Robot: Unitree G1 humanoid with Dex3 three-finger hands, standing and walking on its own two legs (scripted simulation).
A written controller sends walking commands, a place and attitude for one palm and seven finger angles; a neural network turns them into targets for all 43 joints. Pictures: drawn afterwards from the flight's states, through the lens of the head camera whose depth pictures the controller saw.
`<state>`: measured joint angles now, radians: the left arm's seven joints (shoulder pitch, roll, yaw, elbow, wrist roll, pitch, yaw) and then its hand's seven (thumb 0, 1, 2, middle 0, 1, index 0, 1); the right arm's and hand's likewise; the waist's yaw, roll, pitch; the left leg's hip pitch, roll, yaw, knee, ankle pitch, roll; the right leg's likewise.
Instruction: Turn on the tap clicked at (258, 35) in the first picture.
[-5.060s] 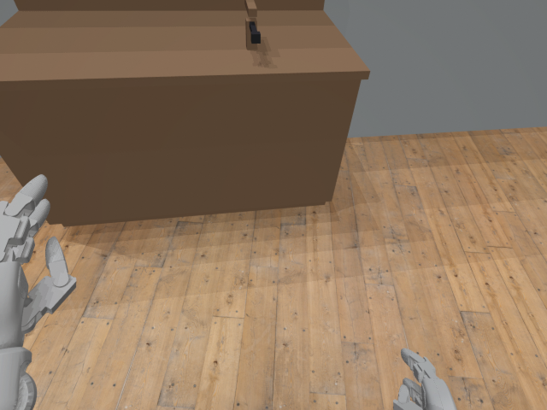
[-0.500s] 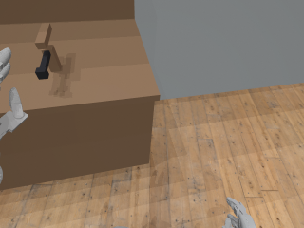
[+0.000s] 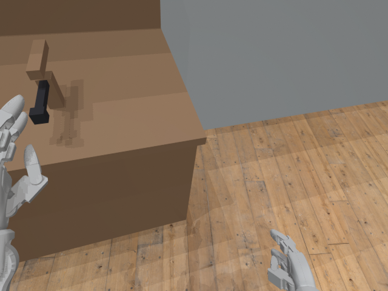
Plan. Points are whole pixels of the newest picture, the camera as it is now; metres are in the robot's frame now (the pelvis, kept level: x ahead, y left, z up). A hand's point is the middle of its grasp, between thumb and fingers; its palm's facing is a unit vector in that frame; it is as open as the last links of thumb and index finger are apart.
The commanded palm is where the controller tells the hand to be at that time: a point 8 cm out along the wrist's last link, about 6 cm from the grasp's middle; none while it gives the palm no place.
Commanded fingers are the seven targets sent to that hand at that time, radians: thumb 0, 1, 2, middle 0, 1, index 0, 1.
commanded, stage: shuffle to correct the standing spot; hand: left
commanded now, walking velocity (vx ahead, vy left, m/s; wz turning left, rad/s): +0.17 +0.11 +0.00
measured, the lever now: (39, 115) +0.43 +0.39 +0.08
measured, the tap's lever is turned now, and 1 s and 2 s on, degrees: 0 0 0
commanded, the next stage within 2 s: come to a stop and stand still in 0.92 s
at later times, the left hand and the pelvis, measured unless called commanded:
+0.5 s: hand (41, 171) +0.24 +0.26 +0.16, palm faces +0.42 -0.83 -0.37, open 7.4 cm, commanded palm +0.18 +0.29 +0.18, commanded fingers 0.00 0.90 0.90 -0.20 -0.30 -0.20 -0.30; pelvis +0.03 +0.01 -0.02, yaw +0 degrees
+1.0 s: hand (21, 158) +0.26 +0.30 +0.17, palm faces +0.44 -0.81 -0.39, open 7.4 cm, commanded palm +0.20 +0.33 +0.18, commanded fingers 0.00 0.90 0.90 -0.20 -0.30 -0.20 -0.30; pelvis +0.05 +0.05 -0.02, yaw +1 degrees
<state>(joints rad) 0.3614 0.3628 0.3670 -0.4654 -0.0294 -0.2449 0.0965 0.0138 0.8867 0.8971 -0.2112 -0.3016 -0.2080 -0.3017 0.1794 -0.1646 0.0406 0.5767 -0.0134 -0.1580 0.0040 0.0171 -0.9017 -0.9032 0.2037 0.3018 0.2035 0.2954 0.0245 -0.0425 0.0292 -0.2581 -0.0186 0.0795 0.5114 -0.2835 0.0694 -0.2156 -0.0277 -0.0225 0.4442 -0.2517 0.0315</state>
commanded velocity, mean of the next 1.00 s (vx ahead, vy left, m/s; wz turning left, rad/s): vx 0.15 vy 0.13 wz -0.01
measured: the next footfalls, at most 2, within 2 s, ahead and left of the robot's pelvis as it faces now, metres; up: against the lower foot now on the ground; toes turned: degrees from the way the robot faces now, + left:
right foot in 0.64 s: +0.09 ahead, -0.09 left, +0.00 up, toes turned -5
left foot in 0.94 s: +0.13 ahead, +0.18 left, +0.00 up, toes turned +4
